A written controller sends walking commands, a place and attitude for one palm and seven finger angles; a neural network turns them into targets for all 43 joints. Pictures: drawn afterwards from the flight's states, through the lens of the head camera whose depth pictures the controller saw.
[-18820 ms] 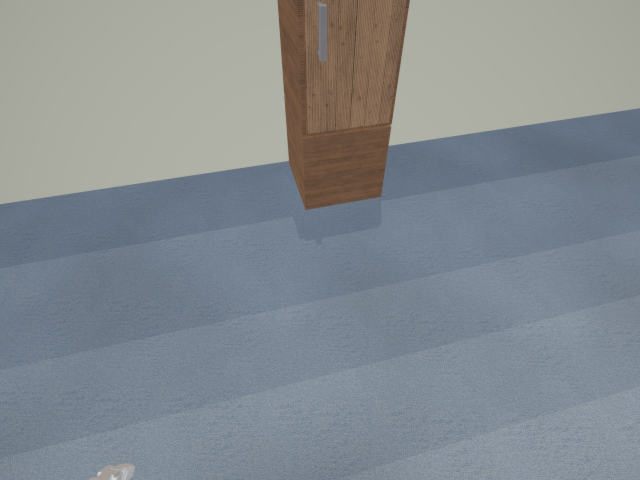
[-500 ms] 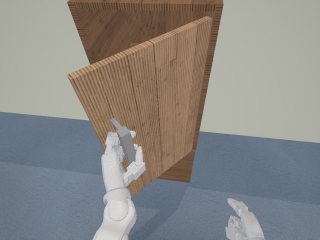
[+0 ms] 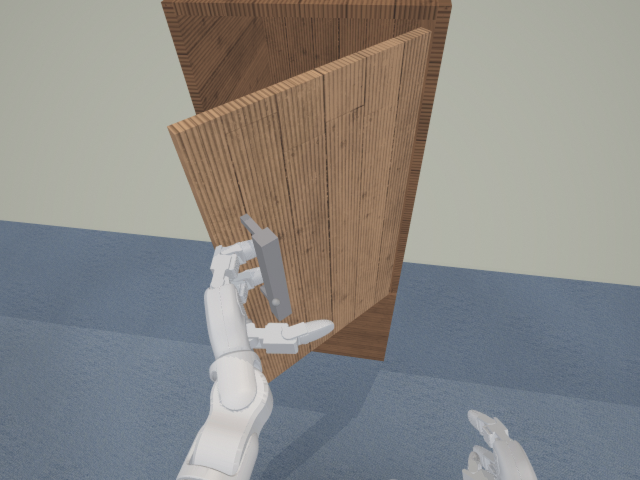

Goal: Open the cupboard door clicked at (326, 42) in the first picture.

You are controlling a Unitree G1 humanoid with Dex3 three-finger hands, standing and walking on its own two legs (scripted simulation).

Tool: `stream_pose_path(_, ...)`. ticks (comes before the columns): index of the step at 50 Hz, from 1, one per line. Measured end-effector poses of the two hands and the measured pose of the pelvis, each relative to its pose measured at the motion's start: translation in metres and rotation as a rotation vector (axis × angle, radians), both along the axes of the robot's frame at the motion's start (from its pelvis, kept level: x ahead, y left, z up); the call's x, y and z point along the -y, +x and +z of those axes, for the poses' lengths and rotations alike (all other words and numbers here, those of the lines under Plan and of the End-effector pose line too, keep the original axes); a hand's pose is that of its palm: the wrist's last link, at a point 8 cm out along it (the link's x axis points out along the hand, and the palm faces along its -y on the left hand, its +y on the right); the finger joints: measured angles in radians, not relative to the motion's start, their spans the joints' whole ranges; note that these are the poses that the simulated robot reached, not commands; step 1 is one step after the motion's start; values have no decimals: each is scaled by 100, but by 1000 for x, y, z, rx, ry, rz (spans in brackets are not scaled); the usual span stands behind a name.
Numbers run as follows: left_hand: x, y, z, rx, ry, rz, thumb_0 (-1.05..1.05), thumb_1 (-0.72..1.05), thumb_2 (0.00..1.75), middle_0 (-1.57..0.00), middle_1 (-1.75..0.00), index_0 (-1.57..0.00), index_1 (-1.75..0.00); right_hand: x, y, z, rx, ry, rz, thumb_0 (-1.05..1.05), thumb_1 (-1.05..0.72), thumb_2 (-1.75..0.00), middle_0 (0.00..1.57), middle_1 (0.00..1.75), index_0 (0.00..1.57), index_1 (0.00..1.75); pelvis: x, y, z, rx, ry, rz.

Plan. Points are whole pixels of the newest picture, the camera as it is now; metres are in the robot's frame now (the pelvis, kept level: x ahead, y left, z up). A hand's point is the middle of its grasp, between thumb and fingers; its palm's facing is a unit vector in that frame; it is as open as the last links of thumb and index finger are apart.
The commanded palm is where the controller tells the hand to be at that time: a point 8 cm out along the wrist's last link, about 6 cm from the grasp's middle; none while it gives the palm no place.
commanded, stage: open thumb and fingers to let go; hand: left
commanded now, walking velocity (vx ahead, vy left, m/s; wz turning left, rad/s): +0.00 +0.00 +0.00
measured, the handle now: (265, 269) +0.37 +0.09 +0.07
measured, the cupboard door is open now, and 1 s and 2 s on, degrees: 47 47 47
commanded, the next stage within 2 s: slide the hand sideways off the handle in 0.28 s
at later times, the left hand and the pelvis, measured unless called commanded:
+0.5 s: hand (278, 312) +0.30 +0.07 +0.07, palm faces +0.03 -0.99 -0.12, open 16.4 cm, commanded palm +0.28 +0.10 +0.07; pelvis -0.02 +0.03 -0.01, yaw +0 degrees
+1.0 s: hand (264, 339) +0.27 +0.08 +0.07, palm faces -0.17 -0.98 -0.03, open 16.4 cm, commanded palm +0.24 +0.14 +0.07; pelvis +0.00 +0.02 -0.01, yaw -1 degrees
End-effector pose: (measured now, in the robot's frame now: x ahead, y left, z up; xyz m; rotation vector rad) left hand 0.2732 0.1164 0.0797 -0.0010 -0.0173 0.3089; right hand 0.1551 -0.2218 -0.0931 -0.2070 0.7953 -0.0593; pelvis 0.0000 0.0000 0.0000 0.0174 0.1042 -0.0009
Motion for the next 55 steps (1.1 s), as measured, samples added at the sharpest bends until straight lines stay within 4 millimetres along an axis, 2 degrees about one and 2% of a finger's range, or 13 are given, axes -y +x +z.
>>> stream_pose_path(7, -2, 3, -1, 6, 2, -28, -1, -45, 32, -26, -98, -26, -97, -18, -2, 1, 15, -6, 21, 1, -90, -90, 20, 30, 20, 30, -13, -11, -2, 2, -6, 5)
stream_pose_path(14, 3, 6, -2, 4, 5, -47, -1, -49, 31, -22, -68, -21, -67, -36, -5, -2, 17, 15, 36, 1, -90, -90, 20, 30, 20, 30, -24, -15, -5, -5, -6, 0)
stream_pose_path(20, 9, 10, -2, 0, 24, -57, -2, -50, 30, -19, -47, -17, -45, -44, -10, -7, 1, 32, 39, 1, -90, -90, 20, 30, 20, 30, -27, -17, -7, -7, -6, -4)
stream_pose_path(22, 6, 9, -3, 9, 52, -107, -2, -50, 30, -19, -44, -15, -42, -44, -12, -8, -7, 32, 43, 1, -90, -90, 20, 30, 20, 30, -27, -17, -7, -7, -5, -2)
stream_pose_path(27, -12, 4, -4, 29, 166, -400, -2, -49, 30, -17, -37, -5, -36, -38, -21, -9, -10, 18, 36, 1, -90, -90, 20, 30, 20, 30, -27, -19, -8, 7, -7, 9)
stream_pose_path(31, -17, 4, -3, -1, 96, -527, -2, -50, 30, -16, -34, -3, -33, -33, -24, -7, 12, 14, 14, 1, -90, -90, 20, 30, 20, 30, -29, -20, -7, 23, -11, 15)
stream_pose_path(36, -16, 2, -3, -16, -6, -493, -2, -50, 30, -13, -31, -7, -31, -31, -19, 2, 56, 21, 14, 1, -90, -90, 20, 30, 20, 30, -30, -16, -4, 17, -3, 5)
stream_pose_path(45, -11, -7, -5, -7, 35, -504, -2, -50, 30, -11, -30, -11, -29, -29, 3, 14, 113, 35, 29, 1, -90, -90, 20, 30, 20, 30, -23, -5, -5, -2, 1, -15)
stream_pose_path(55, -39, -31, -10, -60, 33, -431, -2, -50, 30, -14, -30, -14, -30, -23, 28, 16, 138, 31, 40, 1, -90, -90, 20, 30, 20, 30, -16, 12, -6, -18, -5, -7)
